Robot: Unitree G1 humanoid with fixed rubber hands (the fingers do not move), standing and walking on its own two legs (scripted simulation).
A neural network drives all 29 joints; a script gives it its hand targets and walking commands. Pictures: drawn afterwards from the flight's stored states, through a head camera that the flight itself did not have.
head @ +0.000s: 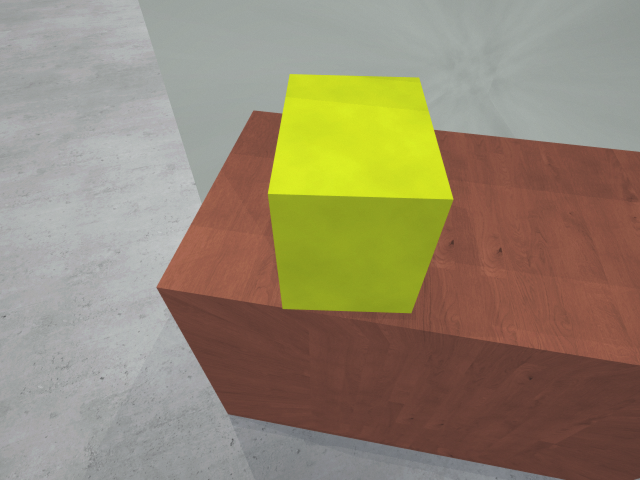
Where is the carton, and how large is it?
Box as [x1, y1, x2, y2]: [268, 74, 453, 312]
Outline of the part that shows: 290,74 268,190 268,199 282,307 297,309 411,312 453,199 419,79 416,77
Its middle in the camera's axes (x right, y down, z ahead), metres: +0.05 -0.07 +0.62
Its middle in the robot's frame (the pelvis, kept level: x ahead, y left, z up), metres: +0.51 -0.03 +0.05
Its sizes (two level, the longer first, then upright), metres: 0.284 0.208 0.251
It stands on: a pedestal, 0.69 m high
